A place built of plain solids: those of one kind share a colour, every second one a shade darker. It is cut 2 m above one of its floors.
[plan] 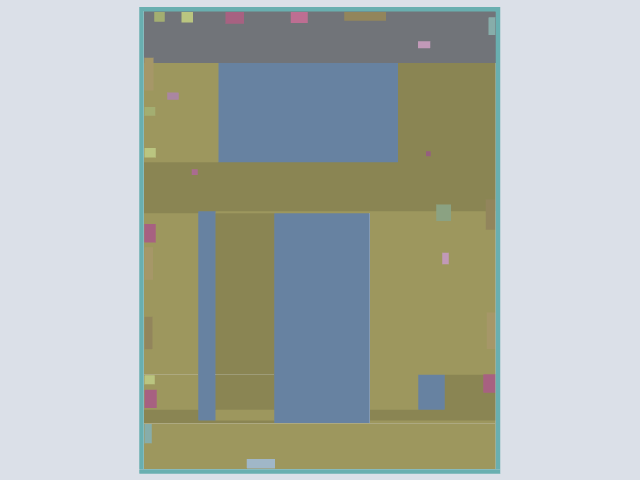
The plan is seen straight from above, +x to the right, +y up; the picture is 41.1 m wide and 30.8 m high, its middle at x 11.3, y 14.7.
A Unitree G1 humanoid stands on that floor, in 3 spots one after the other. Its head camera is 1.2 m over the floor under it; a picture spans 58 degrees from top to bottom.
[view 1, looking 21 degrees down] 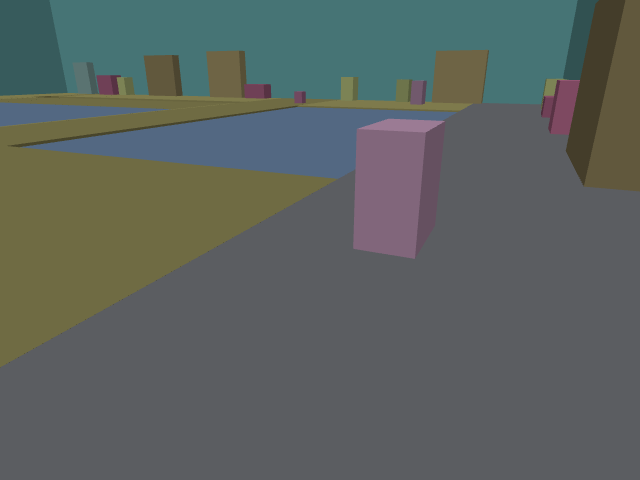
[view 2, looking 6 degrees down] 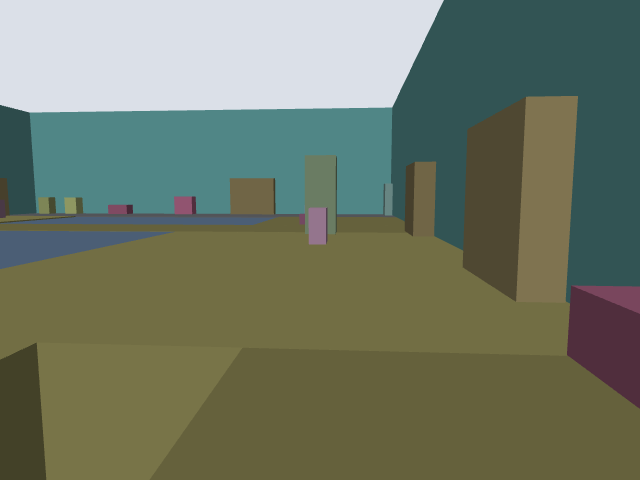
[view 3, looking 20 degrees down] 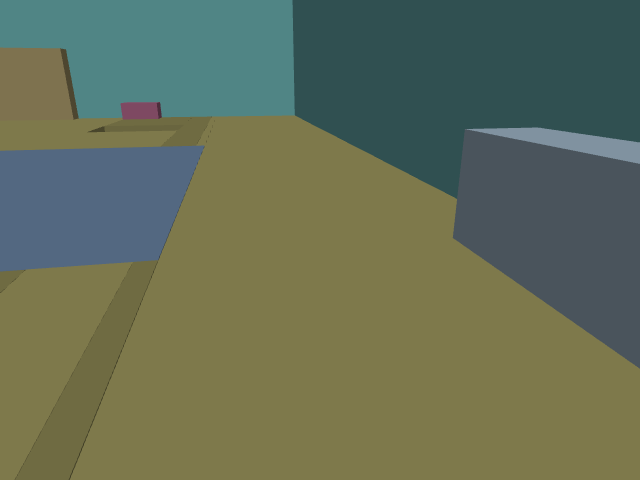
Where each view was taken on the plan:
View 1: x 21.16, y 27.98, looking -156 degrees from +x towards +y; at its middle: ground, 3.35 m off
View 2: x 20.14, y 2.81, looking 94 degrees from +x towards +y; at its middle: trolley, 10.42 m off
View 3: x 5.33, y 2.36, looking -11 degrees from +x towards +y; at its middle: floor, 3.51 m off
